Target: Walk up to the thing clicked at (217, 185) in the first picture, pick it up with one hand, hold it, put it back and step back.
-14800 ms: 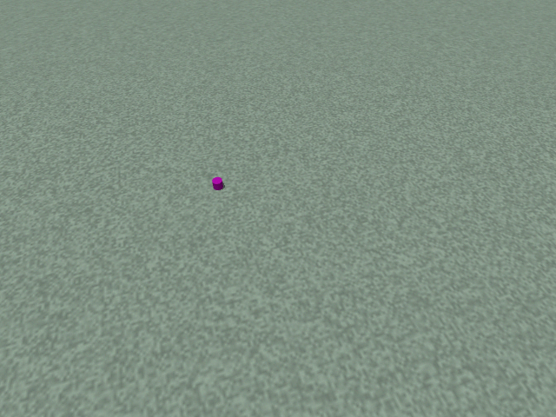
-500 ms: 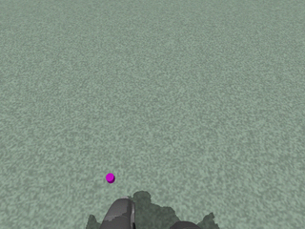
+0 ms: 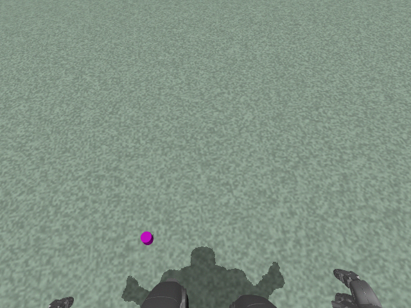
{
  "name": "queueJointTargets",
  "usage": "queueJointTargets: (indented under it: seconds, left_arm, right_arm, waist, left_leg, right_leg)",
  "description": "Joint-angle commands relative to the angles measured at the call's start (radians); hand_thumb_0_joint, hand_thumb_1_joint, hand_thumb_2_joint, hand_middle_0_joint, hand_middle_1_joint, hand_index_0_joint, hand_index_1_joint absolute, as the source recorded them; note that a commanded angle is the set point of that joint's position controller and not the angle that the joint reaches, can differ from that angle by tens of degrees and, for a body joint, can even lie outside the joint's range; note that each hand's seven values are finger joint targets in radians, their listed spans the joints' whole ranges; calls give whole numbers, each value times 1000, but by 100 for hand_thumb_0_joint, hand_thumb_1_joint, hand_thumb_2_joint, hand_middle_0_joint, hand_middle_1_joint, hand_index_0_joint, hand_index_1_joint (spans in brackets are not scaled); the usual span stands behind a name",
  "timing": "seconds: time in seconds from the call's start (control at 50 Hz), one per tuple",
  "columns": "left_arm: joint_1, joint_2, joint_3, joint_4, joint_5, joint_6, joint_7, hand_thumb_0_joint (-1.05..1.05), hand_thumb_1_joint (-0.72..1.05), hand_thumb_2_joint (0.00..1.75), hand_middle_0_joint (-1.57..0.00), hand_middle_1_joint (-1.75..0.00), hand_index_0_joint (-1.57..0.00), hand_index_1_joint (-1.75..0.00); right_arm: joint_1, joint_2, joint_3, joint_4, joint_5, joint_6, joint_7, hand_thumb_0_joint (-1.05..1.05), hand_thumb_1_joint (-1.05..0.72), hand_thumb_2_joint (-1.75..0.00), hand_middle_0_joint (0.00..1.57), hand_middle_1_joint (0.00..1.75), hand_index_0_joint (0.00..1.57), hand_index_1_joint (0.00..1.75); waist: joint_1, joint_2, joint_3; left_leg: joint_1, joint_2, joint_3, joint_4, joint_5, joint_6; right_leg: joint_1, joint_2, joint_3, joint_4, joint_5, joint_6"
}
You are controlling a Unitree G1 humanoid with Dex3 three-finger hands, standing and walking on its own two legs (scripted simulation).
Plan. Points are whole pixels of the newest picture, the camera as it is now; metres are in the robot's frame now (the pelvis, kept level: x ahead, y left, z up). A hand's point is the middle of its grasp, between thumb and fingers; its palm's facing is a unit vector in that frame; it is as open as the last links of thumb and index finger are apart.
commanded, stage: walk up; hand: left
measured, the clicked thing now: (147, 238) +0.44 +0.31 -0.72
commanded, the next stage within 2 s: none
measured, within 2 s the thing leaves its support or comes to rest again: neither
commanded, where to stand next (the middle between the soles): +0.04 +0.06 m, yaw +0 degrees
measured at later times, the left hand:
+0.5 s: hand out of the picture +0.10 +0.27 -0.13, palm faces -0.01 -0.94 -0.34, open 7.4 cm
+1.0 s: hand out of the picture +0.09 +0.28 -0.13, palm faces +0.02 -0.94 -0.35, open 7.4 cm
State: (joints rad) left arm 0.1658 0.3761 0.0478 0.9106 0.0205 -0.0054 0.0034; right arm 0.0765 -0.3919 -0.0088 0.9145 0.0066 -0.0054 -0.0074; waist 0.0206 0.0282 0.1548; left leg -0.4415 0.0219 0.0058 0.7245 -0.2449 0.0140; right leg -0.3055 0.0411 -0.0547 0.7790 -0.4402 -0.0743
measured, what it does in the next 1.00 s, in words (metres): stands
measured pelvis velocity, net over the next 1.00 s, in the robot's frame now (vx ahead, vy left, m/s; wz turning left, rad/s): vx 0.00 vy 0.02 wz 0.03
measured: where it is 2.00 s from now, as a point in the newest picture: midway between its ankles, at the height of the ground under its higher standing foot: outside the picture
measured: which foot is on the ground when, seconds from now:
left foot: down 0.00-1.00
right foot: down 0.00-1.00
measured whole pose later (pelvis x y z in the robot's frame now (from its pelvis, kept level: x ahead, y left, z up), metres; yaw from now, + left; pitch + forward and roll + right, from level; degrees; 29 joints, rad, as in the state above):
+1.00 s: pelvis +0.00 +0.02 +0.02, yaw +1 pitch -2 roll -1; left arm 0.11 0.37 0.05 1.02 0.02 0.03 -0.02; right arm 0.07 -0.37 -0.01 1.04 -0.01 0.00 0.00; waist 0.00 0.00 0.11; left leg -0.33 0.01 -0.01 0.52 -0.15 0.00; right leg -0.18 0.03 -0.07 0.54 -0.33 -0.05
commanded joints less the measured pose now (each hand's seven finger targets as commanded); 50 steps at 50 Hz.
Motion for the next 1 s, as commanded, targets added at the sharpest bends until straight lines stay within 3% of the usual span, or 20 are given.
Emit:
queueJointTargets:
  seconds: [0.0, 0.04, 0.1, 0.14, 0.24, 0.36, 0.5, 0.6, 0.68, 0.76, 0.86, 0.92, 0.98]
  left_arm:
    - [-20, 250, 69, -71, -1, -10, 19, 0, 90, 90, -20, -30, -20, -30]
    - [-36, 242, 69, -71, -1, -3, 19, 0, 90, 90, -20, -30, -20, -30]
    - [-57, 237, 69, -66, 1, 4, 15, 0, 90, 90, -20, -30, -20, -30]
    - [-53, 239, 68, -59, 2, 8, 10, 0, 90, 90, -20, -30, -20, -30]
    - [-102, 244, 66, -51, 0, 13, 2, 0, 90, 90, -20, -30, -20, -30]
    - [-88, 217, 58, -16, -6, 22, -7, 0, 90, 90, -20, -30, -20, -30]
    - [-50, 200, 53, 24, -11, 17, -15, 0, 90, 90, -20, -30, -20, -30]
    - [-82, 209, 52, 31, -7, 8, -14, 0, 90, 90, -20, -30, -20, -30]
    - [-77, 209, 52, 38, -6, 5, -11, 0, 90, 90, -20, -30, -20, -30]
    - [-83, 215, 52, 41, -7, 5, -8, 0, 90, 90, -20, -30, -20, -30]
    - [-92, 215, 50, 35, -6, 10, -7, 0, 90, 90, -20, -30, -20, -30]
    - [-84, 211, 50, 39, -6, 14, -10, 0, 90, 90, -20, -30, -20, -30]
    - [-79, 211, 49, 39, -2, 14, -10, 0, 90, 90, -20, -30, -20, -30]
  right_arm:
    - [3, -196, -64, -45, -3, -18, -23, 0, -90, -90, 20, 30, 20, 30]
    - [8, -205, -66, -29, -8, -19, -19, 0, -90, -90, 20, 30, 20, 30]
    - [21, -215, -66, -12, -13, -20, -16, 0, -90, -90, 20, 30, 20, 30]
    - [12, -222, -64, -5, -14, -20, -14, 0, -90, -90, 20, 30, 20, 30]
    - [19, -221, -56, 18, -19, -21, -13, 0, -90, -90, 20, 30, 20, 30]
    - [12, -242, -54, 33, -31, -31, -11, 0, -90, -90, 20, 30, 20, 30]
    - [2, -228, -51, 46, -30, -34, -10, 0, -90, -90, 20, 30, 20, 30]
    - [13, -214, -52, 54, -24, -33, -10, 0, -90, -90, 20, 30, 20, 30]
    - [9, -208, -50, 57, -15, -33, -12, 0, -90, -90, 20, 30, 20, 30]
    - [-4, -197, -47, 59, -11, -28, -13, 0, -90, -90, 20, 30, 20, 30]
    - [-11, -201, -51, 64, -13, -23, -12, 0, -90, -90, 20, 30, 20, 30]
    - [-17, -210, -52, 64, -15, -22, -10, 0, -90, -90, 20, 30, 20, 30]
    - [-30, -205, -50, 61, -16, -23, -8, 0, -90, -90, 20, 30, 20, 30]
  waist:
    - [-7, -138, -178]
    - [-4, -109, -181]
    - [-9, -80, -204]
    - [0, -66, -203]
    - [-15, -66, -157]
    - [-8, -1, -139]
    - [-5, 45, -170]
    - [-29, 2, -184]
    - [-28, -15, -185]
    - [-30, -57, -174]
    - [-29, -52, -175]
    - [-26, -29, -181]
    - [-20, -30, -173]
  left_leg:
    - [130, 20, -28, -20, 113, 39]
    - [156, 35, -44, -50, 194, 51]
    - [177, 68, -85, -88, 215, 71]
    - [160, 79, -107, -105, 186, 76]
    - [157, 45, -79, -125, 109, 44]
    - [91, 131, -221, -260, 5, 88]
    - [115, 138, -224, -320, -43, 68]
    - [174, 101, -154, -278, 63, 54]
    - [195, 98, -133, -242, 197, 57]
    - [218, 77, -97, -220, 244, 47]
    - [242, 74, -90, -231, 220, 43]
    - [219, 96, -134, -263, 150, 50]
    - [202, 91, -132, -271, 132, 49]
  right_leg:
    - [18, -243, 250, -235, 542, 13]
    - [11, -213, 213, -219, 462, 36]
    - [17, -189, 184, -221, 316, 36]
    - [30, -181, 189, -231, 239, 28]
    - [4, -206, 208, -300, 143, -19]
    - [52, -129, 161, -281, 17, -4]
    - [94, -119, 157, -322, 33, -5]
    - [75, -145, 170, -352, 138, -5]
    - [85, -153, 157, -353, 224, -2]
    - [74, -169, 155, -372, 280, -1]
    - [52, -176, 149, -380, 228, -2]
    - [73, -159, 142, -377, 161, 1]
    - [83, -167, 152, -392, 156, -4]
